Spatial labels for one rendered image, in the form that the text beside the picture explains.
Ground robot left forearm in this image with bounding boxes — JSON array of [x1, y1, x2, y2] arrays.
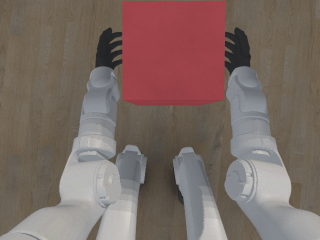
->
[[59, 66, 120, 194]]

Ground robot left hand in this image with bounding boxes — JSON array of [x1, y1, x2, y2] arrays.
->
[[95, 27, 123, 70]]

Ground robot right hand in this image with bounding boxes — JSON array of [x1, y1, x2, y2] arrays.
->
[[224, 27, 251, 76]]

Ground right robot thigh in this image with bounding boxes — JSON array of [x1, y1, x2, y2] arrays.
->
[[172, 152, 228, 240]]

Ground robot right forearm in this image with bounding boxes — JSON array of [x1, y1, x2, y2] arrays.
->
[[226, 66, 292, 189]]

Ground carton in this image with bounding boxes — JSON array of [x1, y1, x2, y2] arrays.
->
[[122, 1, 226, 106]]

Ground robot left upper arm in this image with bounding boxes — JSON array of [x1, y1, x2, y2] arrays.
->
[[0, 160, 122, 240]]

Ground robot left shin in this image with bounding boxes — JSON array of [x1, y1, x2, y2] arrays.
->
[[115, 145, 142, 166]]

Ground robot right upper arm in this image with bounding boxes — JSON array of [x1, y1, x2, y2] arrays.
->
[[224, 157, 320, 240]]

